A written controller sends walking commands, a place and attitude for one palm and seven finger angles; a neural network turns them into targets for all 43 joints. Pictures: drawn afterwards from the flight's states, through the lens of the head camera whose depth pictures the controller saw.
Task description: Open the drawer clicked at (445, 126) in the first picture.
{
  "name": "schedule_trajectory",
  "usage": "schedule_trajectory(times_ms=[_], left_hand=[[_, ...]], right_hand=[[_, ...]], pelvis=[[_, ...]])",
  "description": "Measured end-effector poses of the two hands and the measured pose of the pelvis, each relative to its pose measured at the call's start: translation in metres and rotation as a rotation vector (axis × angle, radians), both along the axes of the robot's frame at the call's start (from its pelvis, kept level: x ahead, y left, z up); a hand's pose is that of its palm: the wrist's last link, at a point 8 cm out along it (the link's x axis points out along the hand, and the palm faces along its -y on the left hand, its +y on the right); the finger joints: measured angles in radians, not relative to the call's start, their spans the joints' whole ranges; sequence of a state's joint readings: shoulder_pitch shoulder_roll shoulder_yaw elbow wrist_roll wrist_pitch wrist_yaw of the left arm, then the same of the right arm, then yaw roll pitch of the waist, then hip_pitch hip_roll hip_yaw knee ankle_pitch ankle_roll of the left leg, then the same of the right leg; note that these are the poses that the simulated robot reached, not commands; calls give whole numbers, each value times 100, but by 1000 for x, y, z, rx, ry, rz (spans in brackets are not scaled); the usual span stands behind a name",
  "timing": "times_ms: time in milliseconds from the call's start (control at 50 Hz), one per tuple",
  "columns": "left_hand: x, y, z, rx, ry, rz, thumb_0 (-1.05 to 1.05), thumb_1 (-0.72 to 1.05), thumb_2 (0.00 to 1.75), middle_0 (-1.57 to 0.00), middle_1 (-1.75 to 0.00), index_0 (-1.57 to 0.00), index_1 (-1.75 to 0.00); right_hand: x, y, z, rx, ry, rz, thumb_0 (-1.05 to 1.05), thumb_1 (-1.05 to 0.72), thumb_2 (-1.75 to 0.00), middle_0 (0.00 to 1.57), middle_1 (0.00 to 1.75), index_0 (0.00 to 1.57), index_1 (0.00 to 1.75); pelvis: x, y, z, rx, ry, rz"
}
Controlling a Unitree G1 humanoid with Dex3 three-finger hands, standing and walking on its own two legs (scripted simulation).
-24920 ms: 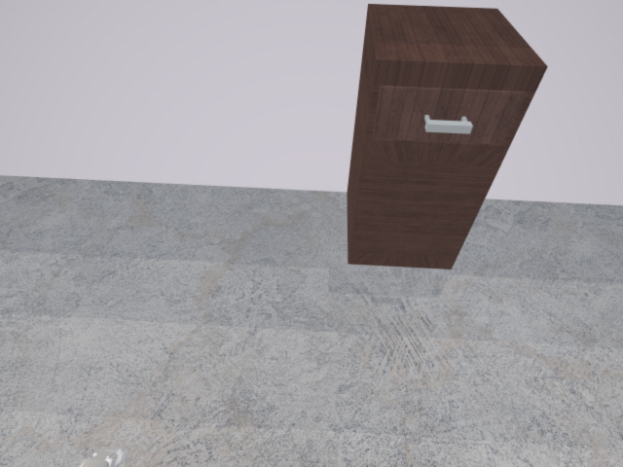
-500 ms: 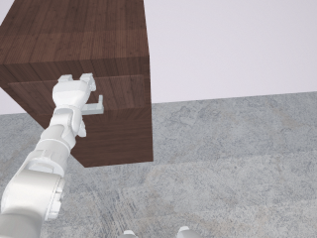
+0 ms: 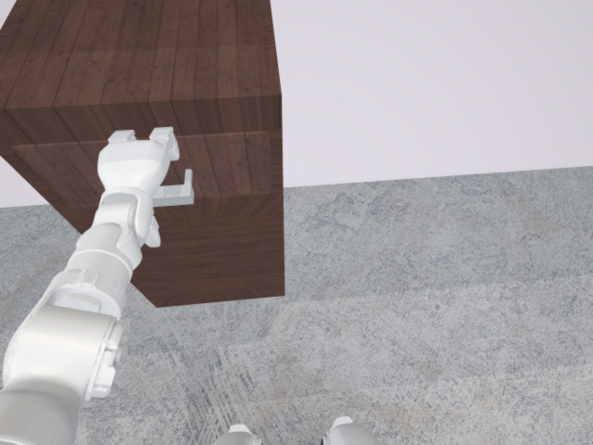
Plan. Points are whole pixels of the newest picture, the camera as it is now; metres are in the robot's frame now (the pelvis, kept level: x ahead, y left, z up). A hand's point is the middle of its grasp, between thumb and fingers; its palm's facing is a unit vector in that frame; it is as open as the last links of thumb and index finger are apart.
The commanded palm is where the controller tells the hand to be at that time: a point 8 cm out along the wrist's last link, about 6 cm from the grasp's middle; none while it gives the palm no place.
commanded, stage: re-aim the fingers above the handle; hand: left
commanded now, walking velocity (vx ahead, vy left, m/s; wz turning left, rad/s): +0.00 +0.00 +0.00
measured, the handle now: (156, 186) +0.53 +0.20 -0.04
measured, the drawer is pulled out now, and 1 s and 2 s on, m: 0.00 0.00 0.00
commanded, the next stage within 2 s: lower the fingers behind the handle in 0.74 s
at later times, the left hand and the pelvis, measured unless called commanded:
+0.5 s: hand (149, 187) +0.49 +0.19 +0.02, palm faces -0.03 -0.01 -1.00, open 13.6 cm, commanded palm +0.48 +0.21 +0.08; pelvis +0.00 -0.01 +0.00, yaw +0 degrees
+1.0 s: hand (149, 188) +0.49 +0.19 +0.02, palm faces -0.03 -0.02 -1.00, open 13.6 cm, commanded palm +0.47 +0.22 +0.07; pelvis +0.01 -0.01 +0.00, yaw +0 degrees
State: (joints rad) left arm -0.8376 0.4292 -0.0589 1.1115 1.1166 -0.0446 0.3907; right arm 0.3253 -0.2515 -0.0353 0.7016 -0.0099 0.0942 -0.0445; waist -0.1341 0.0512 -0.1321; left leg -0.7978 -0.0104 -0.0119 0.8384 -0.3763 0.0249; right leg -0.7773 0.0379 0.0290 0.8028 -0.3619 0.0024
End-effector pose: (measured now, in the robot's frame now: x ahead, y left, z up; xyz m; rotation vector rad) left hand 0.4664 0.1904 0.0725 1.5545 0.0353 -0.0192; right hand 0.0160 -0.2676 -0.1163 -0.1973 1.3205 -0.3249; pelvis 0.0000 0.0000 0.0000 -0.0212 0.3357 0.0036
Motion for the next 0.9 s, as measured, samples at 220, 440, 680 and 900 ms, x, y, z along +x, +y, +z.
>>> schedule_trajectory(times_ms=[220, 440, 680, 900], left_hand=[[0, 0, 1, -6, 9, 3, 0, -49, 30, -39, -122, -37, -121], [0, 0, 0, 2, 1, 2, 0, -49, 30, -39, -122, -37, -121], [0, 0, 2, -7, 15, 8, 0, -49, 30, -39, -122, -38, -121], [0, 1, 1, -5, 5, -2, 0, -49, 30, -39, -122, -36, -121]], right_hand=[[-4, -3, 0, -1, 11, -11, 0, -90, -89, 21, 30, 20, 30], [-1, -8, -2, 0, 22, -3, 0, -90, -89, 21, 30, 20, 30], [8, -12, 1, -7, -4, -5, 0, -90, -89, 21, 30, 20, 30], [7, -11, 0, -2, 7, -5, 0, -90, -89, 21, 30, 20, 30]], pelvis=[[1, -3, 1, 2, 0, -6], [3, -7, 1, 4, 4, 0], [4, -9, 2, 5, -2, -5], [6, -8, 2, 6, 2, -7]])
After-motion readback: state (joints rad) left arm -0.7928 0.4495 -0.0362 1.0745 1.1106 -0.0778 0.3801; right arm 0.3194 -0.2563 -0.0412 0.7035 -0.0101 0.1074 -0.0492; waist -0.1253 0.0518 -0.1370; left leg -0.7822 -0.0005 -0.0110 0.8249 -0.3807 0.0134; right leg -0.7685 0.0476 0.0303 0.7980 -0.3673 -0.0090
